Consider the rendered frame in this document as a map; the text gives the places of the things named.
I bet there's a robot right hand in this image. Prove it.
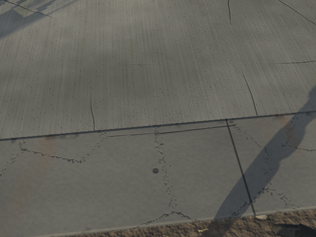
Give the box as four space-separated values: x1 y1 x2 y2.
272 223 316 237

